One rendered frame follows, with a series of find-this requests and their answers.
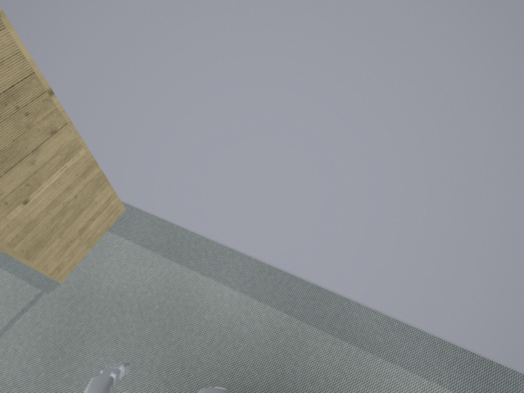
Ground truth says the robot left hand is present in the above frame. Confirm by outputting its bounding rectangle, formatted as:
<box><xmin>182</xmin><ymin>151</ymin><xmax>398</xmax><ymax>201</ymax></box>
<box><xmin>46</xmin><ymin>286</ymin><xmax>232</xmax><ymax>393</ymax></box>
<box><xmin>84</xmin><ymin>362</ymin><xmax>131</xmax><ymax>393</ymax></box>

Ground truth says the cupboard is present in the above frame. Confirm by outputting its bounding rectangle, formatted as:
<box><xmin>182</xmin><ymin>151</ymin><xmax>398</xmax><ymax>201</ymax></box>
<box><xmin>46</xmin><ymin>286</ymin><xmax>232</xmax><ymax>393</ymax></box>
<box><xmin>0</xmin><ymin>7</ymin><xmax>126</xmax><ymax>284</ymax></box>

